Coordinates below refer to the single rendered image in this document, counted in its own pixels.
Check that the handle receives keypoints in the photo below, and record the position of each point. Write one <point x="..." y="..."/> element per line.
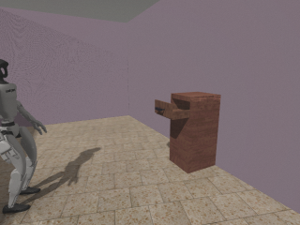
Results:
<point x="159" y="109"/>

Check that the left robot upper arm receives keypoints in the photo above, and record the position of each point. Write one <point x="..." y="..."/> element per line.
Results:
<point x="18" y="102"/>

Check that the drawer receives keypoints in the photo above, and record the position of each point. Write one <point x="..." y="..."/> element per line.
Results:
<point x="172" y="111"/>

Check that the robot left hand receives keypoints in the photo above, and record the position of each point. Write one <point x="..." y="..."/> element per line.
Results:
<point x="36" y="124"/>

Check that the humanoid robot head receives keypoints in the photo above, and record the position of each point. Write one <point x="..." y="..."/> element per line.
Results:
<point x="4" y="65"/>

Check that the cabinet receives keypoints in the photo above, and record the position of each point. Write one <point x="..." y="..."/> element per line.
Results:
<point x="193" y="140"/>

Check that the robot right foot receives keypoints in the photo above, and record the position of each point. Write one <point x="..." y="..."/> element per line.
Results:
<point x="17" y="208"/>

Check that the left robot forearm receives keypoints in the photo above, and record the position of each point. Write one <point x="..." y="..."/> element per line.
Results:
<point x="25" y="114"/>

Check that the robot right hand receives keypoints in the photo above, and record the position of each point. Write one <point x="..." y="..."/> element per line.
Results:
<point x="7" y="147"/>

